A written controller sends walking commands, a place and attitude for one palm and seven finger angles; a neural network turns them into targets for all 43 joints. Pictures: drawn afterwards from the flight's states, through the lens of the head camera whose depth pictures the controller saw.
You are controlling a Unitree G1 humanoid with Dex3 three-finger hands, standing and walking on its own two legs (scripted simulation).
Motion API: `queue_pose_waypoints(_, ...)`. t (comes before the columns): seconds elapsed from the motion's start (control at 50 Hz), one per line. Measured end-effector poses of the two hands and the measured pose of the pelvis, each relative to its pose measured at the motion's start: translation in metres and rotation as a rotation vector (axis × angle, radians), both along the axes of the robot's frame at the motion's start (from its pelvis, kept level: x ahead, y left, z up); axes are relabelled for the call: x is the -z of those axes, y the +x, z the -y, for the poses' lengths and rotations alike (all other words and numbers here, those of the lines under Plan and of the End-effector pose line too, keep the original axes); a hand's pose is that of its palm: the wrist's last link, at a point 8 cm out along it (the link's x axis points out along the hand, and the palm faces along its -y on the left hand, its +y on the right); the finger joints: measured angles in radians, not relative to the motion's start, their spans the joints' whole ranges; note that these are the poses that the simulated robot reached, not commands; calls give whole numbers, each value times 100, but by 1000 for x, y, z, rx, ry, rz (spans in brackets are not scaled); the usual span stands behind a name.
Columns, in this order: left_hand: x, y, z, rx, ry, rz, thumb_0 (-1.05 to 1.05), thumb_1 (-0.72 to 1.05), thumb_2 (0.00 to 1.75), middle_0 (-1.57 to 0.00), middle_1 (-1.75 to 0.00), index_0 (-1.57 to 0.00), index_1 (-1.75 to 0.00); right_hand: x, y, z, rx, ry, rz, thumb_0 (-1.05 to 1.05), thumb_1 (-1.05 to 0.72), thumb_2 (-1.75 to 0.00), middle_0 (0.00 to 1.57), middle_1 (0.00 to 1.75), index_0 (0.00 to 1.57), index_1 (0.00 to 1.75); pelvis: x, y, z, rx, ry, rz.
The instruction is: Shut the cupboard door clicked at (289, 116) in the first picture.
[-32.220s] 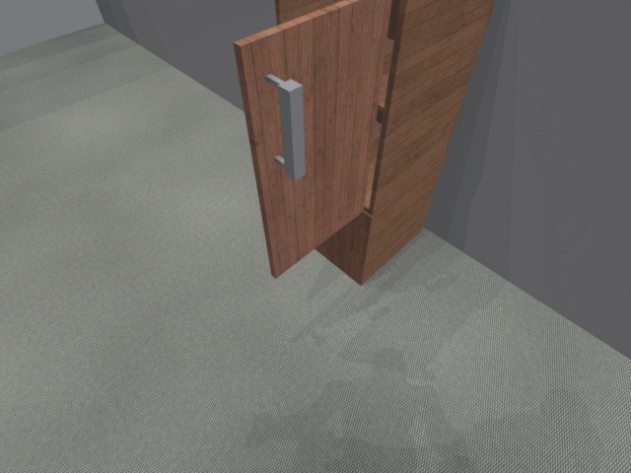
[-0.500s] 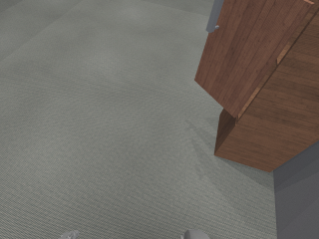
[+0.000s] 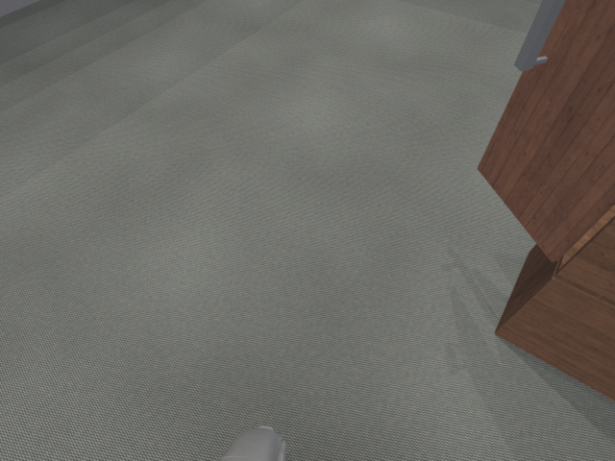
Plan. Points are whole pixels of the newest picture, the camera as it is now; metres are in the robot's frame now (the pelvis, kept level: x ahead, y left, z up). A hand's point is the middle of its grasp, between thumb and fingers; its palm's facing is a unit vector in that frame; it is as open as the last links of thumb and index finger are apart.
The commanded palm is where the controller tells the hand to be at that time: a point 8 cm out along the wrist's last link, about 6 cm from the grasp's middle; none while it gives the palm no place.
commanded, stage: walk to a spot facing it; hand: left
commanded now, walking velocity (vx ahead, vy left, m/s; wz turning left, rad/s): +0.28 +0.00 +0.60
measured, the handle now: (551, 23) +0.87 -0.48 +0.10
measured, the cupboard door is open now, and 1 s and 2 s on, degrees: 52 52 52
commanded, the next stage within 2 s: turn to face it in 1.10 s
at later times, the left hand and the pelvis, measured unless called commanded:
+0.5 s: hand out of the picture +0.12 +0.31 -0.17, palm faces +0.31 -0.93 -0.21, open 7.4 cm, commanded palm none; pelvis +0.12 +0.09 +0.00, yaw +17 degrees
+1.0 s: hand (143, 333) +0.33 +0.31 -0.16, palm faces +0.47 -0.85 -0.22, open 7.2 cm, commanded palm none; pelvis +0.37 +0.11 +0.00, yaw +28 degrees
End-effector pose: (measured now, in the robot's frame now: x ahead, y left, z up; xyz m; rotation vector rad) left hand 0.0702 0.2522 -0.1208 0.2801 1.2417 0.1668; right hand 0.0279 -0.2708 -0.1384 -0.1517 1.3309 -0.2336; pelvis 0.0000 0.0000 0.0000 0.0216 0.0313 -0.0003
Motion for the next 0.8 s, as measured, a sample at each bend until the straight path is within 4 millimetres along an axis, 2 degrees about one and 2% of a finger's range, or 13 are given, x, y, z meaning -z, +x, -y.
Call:
queue_pose_waypoints(0.08, 4, -22, 2, -88, -39, -1, 1, 90, 90, -20, -30, -20, -30, -1, 30, -10, -97, 11, -20, 0, -91, -90, 20, 30, 20, 30, 0, 10, -3, -77, 9, 2)
queue_pose_waypoints(0.14, 11, -42, -3, -165, -68, -18, 1, 90, 90, -20, -30, -20, -30, -2, 67, -26, -183, 11, -11, 1, -91, -90, 20, 30, 20, 30, 1, 20, -12, -130, 11, 3)
queue_pose_waypoints(0.22, 26, -76, -18, -275, -99, -85, 1, 90, 90, -20, -30, -20, -30, -4, 135, -62, -304, 2, 63, 1, -91, -90, 19, 30, 20, 30, 9, 38, -32, -190, 7, 2)
queue_pose_waypoints(0.28, 43, -97, -36, -336, -119, -156, 1, 90, 90, -20, -30, -20, -30, -4, 186, -93, -380, -17, 175, 1, -91, -90, 20, 30, 20, 30, 23, 53, -53, -215, 0, 6)
queue_pose_waypoints(0.32, 47, -98, -49, -346, -119, -202, 1, 90, 90, -20, -30, -20, -30, -8, 207, -110, -398, -22, 235, 1, -91, -90, 20, 30, 20, 30, 24, 63, -63, -216, -1, 16)
queue_pose_waypoints(0.34, 46, -93, -55, -349, -116, -206, 1, 90, 90, -20, -30, -20, -30, -12, 212, -116, -401, -24, 249, 0, -91, -90, 20, 30, 20, 30, 22, 68, -67, -220, -4, 19)
queue_pose_waypoints(0.4, 38, -57, -75, -354, -104, -145, 1, 91, 90, -20, -30, -20, -30, -18, 217, -130, -406, -27, 233, 0, -91, -90, 20, 30, 20, 30, 13, 87, -77, -247, -15, 24)
queue_pose_waypoints(0.5, 20, 28, -99, -340, -91, 36, 1, 91, 90, -19, -30, -20, -30, -15, 207, -142, -396, -6, 108, 0, -90, -90, 20, 30, 21, 30, 2, 122, -89, -295, -24, 32)
queue_pose_waypoints(0.58, 11, 98, -107, -315, -88, 138, 1, 91, 90, -19, -30, -20, -30, -6, 199, -144, -357, 17, -4, 0, -90, -90, 20, 30, 21, 30, 2, 157, -94, -315, -15, 37)
queue_pose_waypoints(0.66, 9, 169, -107, -276, -84, 188, 1, 91, 90, -19, -30, -20, -30, 8, 201, -139, -304, 35, -102, 0, -90, -90, 20, 30, 21, 30, 9, 201, -96, -321, 2, 35)
queue_pose_waypoints(0.74, 15, 236, -105, -255, -62, 232, 1, 91, 90, -19, -30, -20, -30, 27, 216, -130, -275, 47, -213, 0, -90, -90, 20, 30, 21, 30, 25, 255, -94, -342, 7, 32)
queue_pose_waypoints(0.8, 15, 258, -99, -283, -53, 246, 1, 91, 90, -20, -30, -20, -30, 30, 248, -126, -289, 48, -261, 1, -90, -90, 20, 30, 21, 30, 26, 284, -92, -368, -4, 44)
